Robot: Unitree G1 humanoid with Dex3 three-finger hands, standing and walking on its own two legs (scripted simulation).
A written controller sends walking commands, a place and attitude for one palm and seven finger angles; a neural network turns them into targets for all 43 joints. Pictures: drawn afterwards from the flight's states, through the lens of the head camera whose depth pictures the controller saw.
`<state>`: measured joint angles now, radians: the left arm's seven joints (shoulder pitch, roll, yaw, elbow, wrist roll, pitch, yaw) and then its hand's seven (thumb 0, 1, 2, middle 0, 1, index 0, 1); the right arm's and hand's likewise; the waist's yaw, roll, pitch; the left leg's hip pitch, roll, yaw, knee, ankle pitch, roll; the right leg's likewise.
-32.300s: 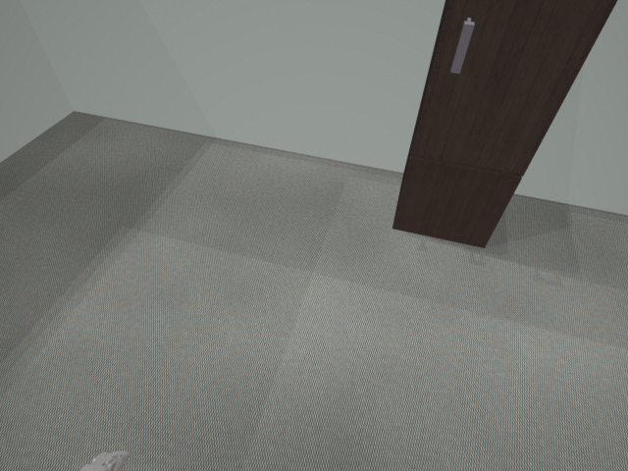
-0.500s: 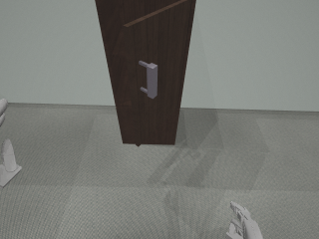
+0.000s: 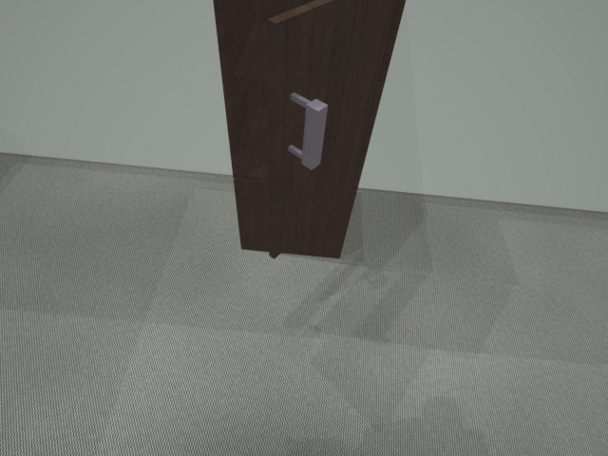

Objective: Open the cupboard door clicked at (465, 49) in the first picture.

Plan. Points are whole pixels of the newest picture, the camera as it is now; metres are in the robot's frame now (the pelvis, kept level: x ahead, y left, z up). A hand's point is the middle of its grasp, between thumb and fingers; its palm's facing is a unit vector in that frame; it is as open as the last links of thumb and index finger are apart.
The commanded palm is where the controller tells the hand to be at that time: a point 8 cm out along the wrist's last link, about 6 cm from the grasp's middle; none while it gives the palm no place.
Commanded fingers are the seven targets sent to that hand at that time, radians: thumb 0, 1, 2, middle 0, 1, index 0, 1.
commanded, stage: let the arm hang, fingers relaxed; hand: left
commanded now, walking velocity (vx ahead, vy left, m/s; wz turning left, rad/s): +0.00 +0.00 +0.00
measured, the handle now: (304, 131) +0.64 +0.03 +0.06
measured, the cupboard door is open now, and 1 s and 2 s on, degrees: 54 54 54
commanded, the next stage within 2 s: look to check the result in 0.78 s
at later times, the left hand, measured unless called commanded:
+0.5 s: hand out of the picture +0.00 +0.19 -0.16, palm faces +0.00 -0.97 -0.25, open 7.4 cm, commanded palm none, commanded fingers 0.00 0.90 0.90 -0.20 -0.30 -0.20 -0.30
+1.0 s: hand out of the picture +0.01 +0.16 -0.17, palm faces +0.02 -0.98 -0.20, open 7.4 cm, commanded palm none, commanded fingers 0.00 0.90 0.90 -0.20 -0.30 -0.20 -0.30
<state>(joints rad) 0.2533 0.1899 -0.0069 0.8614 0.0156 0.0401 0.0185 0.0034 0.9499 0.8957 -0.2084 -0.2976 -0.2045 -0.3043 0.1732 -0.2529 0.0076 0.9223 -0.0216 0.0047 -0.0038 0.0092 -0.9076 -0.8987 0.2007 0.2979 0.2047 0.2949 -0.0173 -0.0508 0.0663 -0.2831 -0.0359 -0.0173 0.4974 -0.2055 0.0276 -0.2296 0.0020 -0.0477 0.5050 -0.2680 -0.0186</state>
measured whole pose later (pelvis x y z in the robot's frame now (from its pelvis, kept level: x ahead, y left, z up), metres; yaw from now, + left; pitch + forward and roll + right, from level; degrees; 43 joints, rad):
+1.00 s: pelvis +0.02 -0.01 +0.01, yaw +0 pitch -1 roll +0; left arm 0.28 0.14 0.00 1.15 0.01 -0.01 0.04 0.01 0.91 0.90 -0.20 -0.30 -0.20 -0.30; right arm 0.27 -0.13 0.01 1.14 -0.02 0.01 -0.03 0.00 -0.91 -0.90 0.20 0.30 0.20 0.29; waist -0.01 0.01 0.05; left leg -0.19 -0.02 -0.02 0.41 -0.19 0.01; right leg -0.14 0.02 -0.05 0.40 -0.25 -0.04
